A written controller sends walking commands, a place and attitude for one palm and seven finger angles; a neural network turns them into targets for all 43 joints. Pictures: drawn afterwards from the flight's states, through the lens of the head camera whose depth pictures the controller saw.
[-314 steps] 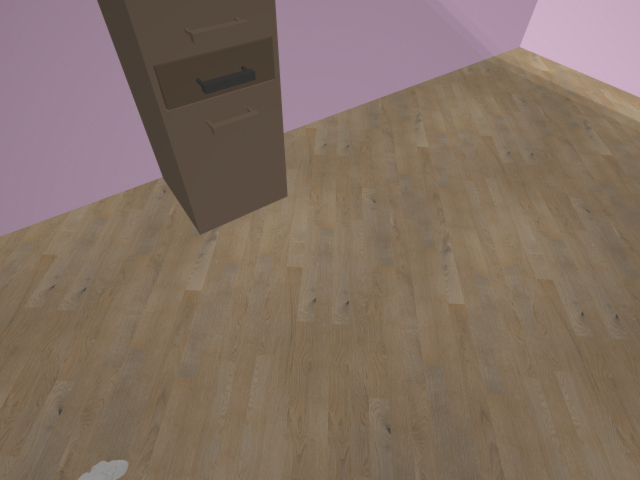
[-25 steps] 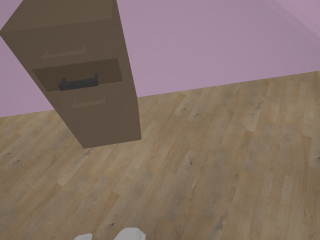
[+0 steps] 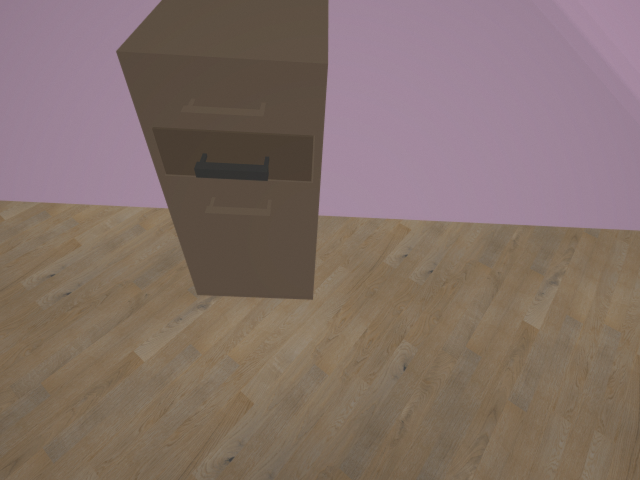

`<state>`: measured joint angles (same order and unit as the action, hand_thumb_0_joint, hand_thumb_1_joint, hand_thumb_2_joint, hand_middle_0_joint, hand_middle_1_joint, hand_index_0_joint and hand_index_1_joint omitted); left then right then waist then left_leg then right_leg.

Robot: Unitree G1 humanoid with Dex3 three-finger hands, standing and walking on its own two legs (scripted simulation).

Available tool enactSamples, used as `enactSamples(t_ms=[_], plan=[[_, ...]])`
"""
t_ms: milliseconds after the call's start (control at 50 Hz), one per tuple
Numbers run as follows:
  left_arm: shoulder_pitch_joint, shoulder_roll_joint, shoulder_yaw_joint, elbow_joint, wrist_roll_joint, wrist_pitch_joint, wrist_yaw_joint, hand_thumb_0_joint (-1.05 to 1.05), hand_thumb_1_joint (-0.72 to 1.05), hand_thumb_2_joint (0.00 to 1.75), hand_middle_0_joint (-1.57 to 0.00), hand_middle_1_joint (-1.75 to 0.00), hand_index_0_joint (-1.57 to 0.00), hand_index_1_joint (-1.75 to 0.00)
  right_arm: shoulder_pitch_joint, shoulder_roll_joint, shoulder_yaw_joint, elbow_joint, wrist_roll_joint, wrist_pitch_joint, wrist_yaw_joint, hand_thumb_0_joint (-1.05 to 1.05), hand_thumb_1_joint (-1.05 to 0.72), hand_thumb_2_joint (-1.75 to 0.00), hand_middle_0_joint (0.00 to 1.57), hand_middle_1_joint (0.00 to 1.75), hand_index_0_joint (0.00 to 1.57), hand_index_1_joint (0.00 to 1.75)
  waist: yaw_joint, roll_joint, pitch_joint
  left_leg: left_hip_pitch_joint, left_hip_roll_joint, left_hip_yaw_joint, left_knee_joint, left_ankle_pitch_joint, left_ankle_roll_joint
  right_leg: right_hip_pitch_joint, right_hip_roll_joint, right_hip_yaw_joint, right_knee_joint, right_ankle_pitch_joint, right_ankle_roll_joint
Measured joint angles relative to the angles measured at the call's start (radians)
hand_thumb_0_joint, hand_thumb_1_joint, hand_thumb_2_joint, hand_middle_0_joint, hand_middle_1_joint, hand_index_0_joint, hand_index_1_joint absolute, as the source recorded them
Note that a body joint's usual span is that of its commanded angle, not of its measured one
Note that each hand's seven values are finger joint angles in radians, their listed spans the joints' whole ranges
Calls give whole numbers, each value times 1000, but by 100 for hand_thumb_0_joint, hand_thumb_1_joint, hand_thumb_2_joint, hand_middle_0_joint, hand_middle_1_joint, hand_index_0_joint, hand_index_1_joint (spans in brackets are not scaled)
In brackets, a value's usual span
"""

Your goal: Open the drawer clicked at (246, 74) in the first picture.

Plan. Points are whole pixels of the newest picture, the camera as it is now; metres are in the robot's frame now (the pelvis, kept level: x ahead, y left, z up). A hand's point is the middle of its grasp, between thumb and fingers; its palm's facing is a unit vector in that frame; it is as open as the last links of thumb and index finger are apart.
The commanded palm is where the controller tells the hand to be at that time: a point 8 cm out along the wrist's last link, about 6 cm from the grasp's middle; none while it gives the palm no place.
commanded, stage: take the last steps up to it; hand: left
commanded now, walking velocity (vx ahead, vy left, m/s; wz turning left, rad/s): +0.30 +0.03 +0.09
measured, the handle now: (233, 165) +0.82 +0.27 -0.13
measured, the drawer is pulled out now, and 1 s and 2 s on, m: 0.00 0.00 0.00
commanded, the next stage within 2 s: come to a stop and stand still in 0.82 s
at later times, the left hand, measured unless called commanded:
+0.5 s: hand out of the picture +0.04 +0.14 -0.17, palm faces +0.13 -0.98 -0.17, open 7.3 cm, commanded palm none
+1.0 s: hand (183, 356) +0.33 +0.26 -0.17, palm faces +0.08 -0.97 -0.21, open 7.4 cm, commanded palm none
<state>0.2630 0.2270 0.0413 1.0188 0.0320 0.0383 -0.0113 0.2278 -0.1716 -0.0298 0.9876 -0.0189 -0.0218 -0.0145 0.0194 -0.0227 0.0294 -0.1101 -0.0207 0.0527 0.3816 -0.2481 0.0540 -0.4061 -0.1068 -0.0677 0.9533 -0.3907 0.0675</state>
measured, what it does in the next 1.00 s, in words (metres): walks ahead: right foot, then left foot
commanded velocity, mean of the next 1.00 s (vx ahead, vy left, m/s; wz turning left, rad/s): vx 0.19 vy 0.01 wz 0.02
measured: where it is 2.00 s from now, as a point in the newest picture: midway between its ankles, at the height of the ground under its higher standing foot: outside the picture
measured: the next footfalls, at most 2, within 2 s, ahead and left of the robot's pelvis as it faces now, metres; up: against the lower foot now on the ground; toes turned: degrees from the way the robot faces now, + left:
right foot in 0.16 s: +0.10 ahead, -0.13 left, +0.00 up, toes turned -6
left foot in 0.64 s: +0.27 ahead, +0.16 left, +0.00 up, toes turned +12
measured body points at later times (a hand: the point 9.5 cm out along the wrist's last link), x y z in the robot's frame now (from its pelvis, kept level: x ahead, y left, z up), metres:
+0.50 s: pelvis +0.11 -0.01 +0.00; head +0.11 -0.02 +0.45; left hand +0.04 +0.19 -0.15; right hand +0.14 -0.24 -0.16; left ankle +0.19 +0.15 -0.68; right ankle +0.06 -0.13 -0.75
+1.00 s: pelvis +0.27 +0.07 +0.00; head +0.28 +0.06 +0.45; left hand +0.33 +0.31 -0.15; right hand +0.28 -0.15 -0.16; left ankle +0.23 +0.15 -0.75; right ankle +0.33 -0.05 -0.70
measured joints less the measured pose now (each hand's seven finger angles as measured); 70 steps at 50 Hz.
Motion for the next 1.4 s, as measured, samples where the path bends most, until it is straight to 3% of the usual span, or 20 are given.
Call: enactSamples(t_ms=[140, 180, 220, 260, 320, 460, 600, 640, 700, 740, 800, 900, 1000, 1080, 1120, 1160, 1200, 1260, 1320, 1400], plan=[[-44, -48, -11, -11, 0, -29, -8, 0, 91, 90, -20, -30, -20, -29, 116, -18, -10, 82, -6, 8, -1, 0, -92, -90, 20, 30, 21, 30, -38, 25, -8, 23, -9, -7, 50, -60, -24, 103, 32, -30, -322, 51, -20], [-51, -58, -12, -16, 3, -56, -5, 0, 91, 90, -20, -30, -20, -29, 150, -20, -11, 107, 0, 12, -1, 0, -92, -90, 20, 30, 20, 30, -40, 37, -5, -14, -1, -17, 169, -128, -27, 142, 45, -41, -389, 129, -50], [-44, -77, -16, -19, -1, -76, 0, 0, 91, 90, -20, -30, -20, -30, 167, -23, -16, 133, -2, 32, 7, 0, -92, -90, 20, 30, 20, 30, -35, 60, -4, -101, 12, -35, 384, -213, -23, 155, 55, -65, -363, 114, -88], [-14, -80, -5, -17, -7, -86, 17, 0, 93, 90, -20, -30, -20, -30, 168, -20, -23, 147, -6, 47, 17, 0, -92, -90, 20, 30, 20, 30, -25, 58, -15, -199, 22, -33, 574, -180, -23, 189, 57, -71, -396, 100, -101], [38, -76, -5, 8, -7, -87, 26, -1, 94, 90, -20, -30, -20, -30, 153, -19, -33, 138, -12, 49, 26, 0, -91, -90, 20, 30, 20, 30, -28, 55, -25, -316, 63, -21, 685, -53, -43, 253, 60, -77, -493, 129, -95], [144, -104, -19, 81, -5, -95, 23, 0, 92, 90, -20, -30, -20, -30, 84, -9, -40, 91, -10, 41, 41, 0, -91, -90, 19, 30, 20, 30, -21, 53, -19, -445, 132, -16, 595, 99, -73, 361, 65, -90, -640, 154, -77], [195, -118, -12, 124, 3, -89, 19, 0, 91, 90, -20, -30, -20, -30, -4, -11, -36, 55, -5, 22, 48, 0, -93, -90, 19, 30, 20, 30, 24, 30, 5, -354, 122, 36, 299, 47, -50, 406, 32, -103, -602, 65, -19], [209, -116, -7, 129, 2, -81, 18, 0, 91, 90, -20, -30, -20, -30, -20, -16, -30, 35, -7, -1, 46, 0, -93, -90, 19, 30, 20, 30, 30, 23, 10, -275, 106, 49, 195, 39, -40, 387, 13, -96, -509, -4, -7], [171, -98, -2, 136, -6, -53, 16, 0, 91, 90, -20, -30, -20, -30, -53, 0, -22, 17, -12, -34, 23, 0, -92, -90, 19, 30, 20, 30, 23, -10, 40, -270, 77, 75, 256, -5, -16, 224, -6, -16, -114, -108, -62], [138, -85, 3, 130, -8, -46, 14, 0, 91, 90, -20, -30, -20, -30, -53, 14, -14, 17, -9, -37, 10, 0, -92, -90, 19, 30, 20, 30, 19, -14, 40, -227, 68, 94, 224, -8, -8, 106, 9, 9, 103, -72, -81], [81, -63, 12, 105, -3, -47, 10, 0, 91, 90, -20, -30, -20, -29, -31, 25, -19, 24, -1, -47, -14, -1, -94, -90, 20, 30, 20, 30, 7, -19, 25, -145, 42, 113, 119, 14, 0, -14, 8, 2, 186, 21, -75], [-10, -40, 19, 45, -1, -46, 14, 0, 91, 90, -20, -30, -20, -29, 28, 26, -5, 58, -1, -48, -16, -1, -95, -90, 20, 30, 20, 30, -1, -20, 0, -39, 5, 126, -11, 35, 5, -108, 7, -1, 106, 115, -50], [-79, -42, 11, 13, -6, -36, 20, 0, 91, 90, -20, -30, -19, -29, 79, 47, 8, 97, -5, -30, -16, -1, -93, -90, 20, 30, 20, 30, -22, -9, 0, 23, -6, 125, -31, 0, -7, -77, 11, 1, -95, 141, -44], [-108, -52, -5, -1, -10, -35, 30, 0, 91, 90, -20, -30, -19, -29, 98, 66, 14, 128, -4, -4, -20, 0, -92, -90, 20, 30, 20, 30, -41, 2, 19, 35, 5, 121, 45, -72, -32, 38, 29, -3, -336, 227, -50], [-114, -64, -11, -4, -8, -40, 34, 0, 91, 90, -20, -30, -20, -29, 92, 66, 6, 134, 3, 13, -18, 0, -92, -90, 20, 30, 20, 30, -45, 24, 31, 8, 29, 117, 125, -122, -48, 59, 49, -11, -361, 197, -84], [-128, -79, -17, -9, -9, -44, 37, 0, 91, 90, -20, -30, -20, -29, 73, 60, -6, 125, 12, 33, -17, 0, -91, -90, 20, 30, 20, 30, -59, 44, 52, -63, 38, 76, 276, -213, -63, 51, 57, -27, -345, 159, -110], [-142, -91, -19, -18, -9, -42, 41, 0, 91, 90, -20, -30, -20, -29, 49, 50, -16, 114, 16, 52, -18, 0, -91, -90, 20, 30, 20, 30, -57, 47, 75, -151, 20, 23, 480, -301, -72, 52, 53, -35, -356, 162, -119], [-156, -101, -9, -36, -10, -31, 54, -1, 92, 90, -20, -30, -20, -30, 13, 23, -31, 94, 16, 73, -17, 0, -91, -90, 20, 30, 20, 30, -39, 52, 92, -249, 6, -29, 677, -297, -84, 57, 49, -40, -394, 193, -118], [-155, -93, -4, -45, -4, -19, 54, -1, 92, 90, -20, -30, -20, -30, -21, -7, -40, 67, 10, 86, -11, 0, -91, -90, 20, 30, 20, 30, -27, 51, 89, -282, 13, -47, 686, -261, -98, 53, 43, -37, -425, 223, -111], [-141, -66, 4, -47, 5, -8, 48, -1, 91, 90, -20, -30, -20, -30, -53, -35, -42, 33, 6, 82, -3, 0, -91, -90, 20, 30, 20, 30, -9, 34, 75, -246, 29, -47, 544, -239, -98, 44, 35, -26, -452, 259, -98]])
